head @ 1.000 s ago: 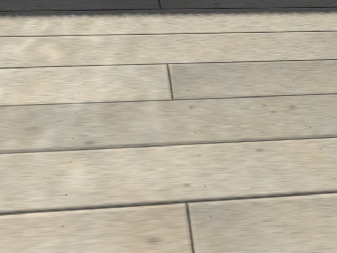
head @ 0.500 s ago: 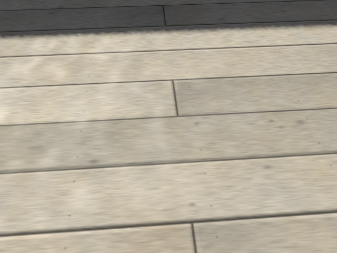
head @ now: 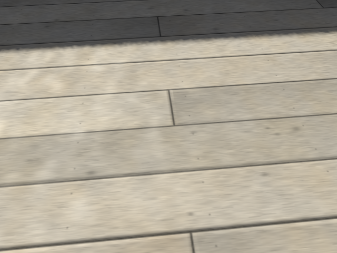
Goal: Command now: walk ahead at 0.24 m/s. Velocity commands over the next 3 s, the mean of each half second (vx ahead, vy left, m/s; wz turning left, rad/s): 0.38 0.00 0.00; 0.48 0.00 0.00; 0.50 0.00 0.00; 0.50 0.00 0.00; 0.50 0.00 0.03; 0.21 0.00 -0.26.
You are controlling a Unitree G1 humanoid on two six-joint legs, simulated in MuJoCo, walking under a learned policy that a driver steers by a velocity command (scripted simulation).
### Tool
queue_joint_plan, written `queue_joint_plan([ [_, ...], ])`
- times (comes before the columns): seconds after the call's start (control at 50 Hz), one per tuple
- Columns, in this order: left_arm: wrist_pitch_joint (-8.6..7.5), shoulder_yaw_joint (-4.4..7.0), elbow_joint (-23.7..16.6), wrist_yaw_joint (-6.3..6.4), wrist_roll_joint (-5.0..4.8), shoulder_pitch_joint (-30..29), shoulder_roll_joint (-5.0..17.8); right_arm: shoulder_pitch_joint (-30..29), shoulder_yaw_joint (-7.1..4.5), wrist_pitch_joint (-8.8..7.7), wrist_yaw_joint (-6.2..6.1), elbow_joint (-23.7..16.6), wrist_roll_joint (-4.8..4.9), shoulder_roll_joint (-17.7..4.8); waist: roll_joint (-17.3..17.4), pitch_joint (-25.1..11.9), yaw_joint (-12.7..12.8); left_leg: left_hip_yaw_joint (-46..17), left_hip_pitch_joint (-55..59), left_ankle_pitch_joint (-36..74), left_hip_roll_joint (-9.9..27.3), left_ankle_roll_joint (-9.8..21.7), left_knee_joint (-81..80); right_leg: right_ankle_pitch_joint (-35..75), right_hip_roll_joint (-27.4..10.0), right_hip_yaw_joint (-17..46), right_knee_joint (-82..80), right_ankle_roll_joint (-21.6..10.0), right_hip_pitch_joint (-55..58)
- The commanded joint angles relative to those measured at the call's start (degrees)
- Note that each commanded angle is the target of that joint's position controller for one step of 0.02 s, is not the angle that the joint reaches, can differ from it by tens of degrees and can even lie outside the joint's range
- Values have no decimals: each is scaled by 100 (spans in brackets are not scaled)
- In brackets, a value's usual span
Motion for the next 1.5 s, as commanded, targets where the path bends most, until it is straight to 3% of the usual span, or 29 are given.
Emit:
queue_joint_plan([
  [0.02, -265, 125, -478, -91, -108, -560, 523, 330, -230, -229, -14, -160, -2, -1029, 776, 827, -209, -2994, 166, -2446, 2195, 1251, -2182, -607, -360, 277, 1506, -217, -1964],
  [0.1, -446, 151, -413, -190, -107, -419, 399, -31, -240, -287, 25, -333, 126, -1028, 620, 449, 50, -1506, -110, -1046, 1419, 742, -1867, 64, -261, -125, -218, -227, -750],
  [0.16, -387, 225, 110, -203, -72, 794, 361, -46, -221, -213, 67, -347, 151, -972, 373, 168, 541, -852, -1330, -1014, 919, 596, -942, 1037, 313, -665, -1104, -81, 1378],
  [0.18, -379, 271, 199, -191, -61, 1276, 503, -166, -132, -239, 90, -398, 105, -684, -160, 109, 744, -469, -1819, -557, 627, 371, 185, 761, -127, 42, -1477, -229, 1943],
  [0.2, -393, 369, 190, -160, -27, 1848, 1103, -227, -15, -296, 111, -567, -4, -236, -1730, -144, 808, 270, -2764, -904, 94, -65, 2466, 54, -1532, 2271, -2444, -783, 2457],
  [0.22, -506, 322, 240, -252, 61, 2033, 1248, -347, -45, -392, 115, -755, 99, -295, -1842, -188, 756, -400, -3566, -1495, -130, -7, 3715, -1172, -2245, 4239, -3201, -1495, 2395],
  [0.24, -608, 227, 98, -281, 51, 1464, 1030, -529, -85, -471, 141, -832, 234, -533, -1066, 334, 512, -704, -4156, -1028, 297, 132, 4321, -1662, -2265, 4052, -3231, -1470, 2114],
  [0.28, -678, 99, -174, -358, 50, 726, 727, -462, -135, -539, 162, -751, 173, -673, -489, 537, 215, -631, -4053, 140, 679, 255, 4114, -588, -1734, 2737, -3234, -1038, 1665],
  [0.38, -605, 13, -123, -247, 103, 1195, 566, -801, -181, -425, 201, -792, 33, -485, -468, 454, 226, -294, -3495, 1175, 745, -48, 2734, 2371, -1137, 1056, -3323, -847, 1557],
  [0.46, -548, 42, -183, -132, 88, 1350, 682, -1731, -85, -413, 265, -1139, 60, -267, -427, 579, 385, -94, -3152, 1950, 558, -181, 1268, 2668, -1007, 574, -3518, -824, 1360],
  [0.6, -438, 167, -88, -96, -10, 1622, 754, -2452, -40, -499, 475, -1523, 115, -412, -490, 769, 337, -11, -2787, 1808, 370, 140, 184, 3554, -1366, 283, -3176, -794, 2227],
  [0.64, -385, 234, -158, -86, 5, 1452, 920, -1870, -177, -522, 474, -1431, 101, -706, -741, 247, -52, 198, -1781, 1425, 42, 326, 184, 5581, -1397, 199, -2385, -681, 2451],
  [0.68, -324, 193, -299, -99, 61, 1225, 851, 94, -443, -486, 388, -881, 99, -1199, -751, -915, -965, -56, 1034, 1463, 164, 703, 316, 5868, -1002, -50, -53, -384, 1326],
  [0.7, -405, 31, -424, -177, 76, 1764, 248, 1046, -567, -445, 327, -712, -70, -1706, 471, -1942, -807, -2571, 3406, 442, 1741, 1537, 161, 3278, -146, -175, 2282, -25, -990],
  [0.72, -586, -59, -352, -232, -15, 1779, 9, 1102, -457, -413, 327, -640, -39, -1470, 1267, -2536, -713, -4700, 3734, -215, 2422, 1890, -1052, -655, 519, 603, 3683, 21, -1884],
  [0.76, -779, 124, -712, -228, -261, 710, 678, 14, -263, -480, 340, -822, 31, -859, 658, -941, -508, -3112, 2051, 12, 1958, 1336, -1341, -80, -184, 700, 4057, -233, -2577],
  [0.8, -698, 233, -746, -120, -116, 526, 668, -619, -131, -591, 404, -870, -96, -451, 197, -314, -27, -1962, 393, 918, 1514, 1051, -1694, 680, -668, 600, 3255, -280, -1898],
  [0.88, -444, 230, -876, -74, -54, 525, 367, -359, -133, -610, 339, -665, -98, -635, 364, 95, 233, -1268, -520, 1163, 1311, 1159, -2237, 1057, -866, 507, 2408, -150, -1708],
  [1.02, -499, 174, -1400, -199, -5, -1122, 331, 472, -167, -541, 136, -514, -20, -916, 240, 352, -211, -570, 7, 1740, 1047, 875, -2310, 3082, -570, 128, -206, 60, -2020],
  [1.12, -541, 115, -1708, -378, -72, -1859, 402, 1023, -218, -408, 117, -296, 39, -995, 264, 511, -406, -635, 1128, 1877, 1460, 810, -1870, 2662, -410, 137, -973, -78, -2252],
  [1.18, -588, 210, -1688, -441, -79, -1414, 684, 864, -280, -313, 96, -325, 35, -1127, 467, 195, -20, -606, 1505, 3331, 1586, 627, -1168, 2015, -151, -25, -1196, -329, -1450],
  [1.22, -592, 470, -1167, -388, -26, 393, 1214, 696, -191, -267, 101, -456, -13, -913, 301, -976, 789, -166, 661, 4024, 1053, 328, 1010, 2194, -183, 68, -1096, -712, 1169],
  [1.24, -562, 605, -998, -354, 98, 1222, 1772, 1254, -33, -341, 139, -566, -62, -368, -855, -1899, 681, 141, -1545, 1885, 251, -68, 3286, 1556, -1649, 2407, -1247, -1491, 3469],
  [1.26, -537, 516, -956, -374, 38, 1340, 1546, 1311, 33, -498, 184, -500, -3, -258, -1555, -2394, 670, -544, -2671, -1396, -293, -143, 4483, 961, -2222, 4417, -2252, -1910, 4077],
  [1.28, -551, 384, -1022, -374, -13, 906, 1162, 851, -111, -612, 219, -603, 148, -798, -1160, -1684, 653, -903, -3281, -1274, 99, -16, 4997, 674, -2018, 3823, -2332, -1614, 3569],
  [1.3, -557, 315, -1163, -356, 3, 414, 936, 387, -128, -669, 216, -730, 212, -904, -791, -1034, 549, -735, -3366, -788, 412, 69, 4919, 1023, -1803, 2926, -2407, -1404, 2718],
  [1.34, -604, 209, -1238, -393, 113, -216, 611, 154, -201, -590, 134, -742, 87, -822, -346, -372, 153, -652, -2783, -25, 857, 77, 4128, 1885, -1366, 1859, -2789, -1181, 1217],
  [1.4, -637, 206, -1106, -399, 101, -90, 635, 357, -184, -383, 114, -698, 42, -484, -403, -178, -82, -593, -2399, 297, 973, -8, 3558, 2285, -1199, 1311, -3202, -1256, 596],
  [1.5, -587, 250, -937, -226, 74, 362, 852, -621, -207, -372, 137, -1041, -44, -486, -302, 134, 76, -498, -2997, 1754, 936, -226, 1910, 2630, -1042, 738, -3437, -1157, 800],
])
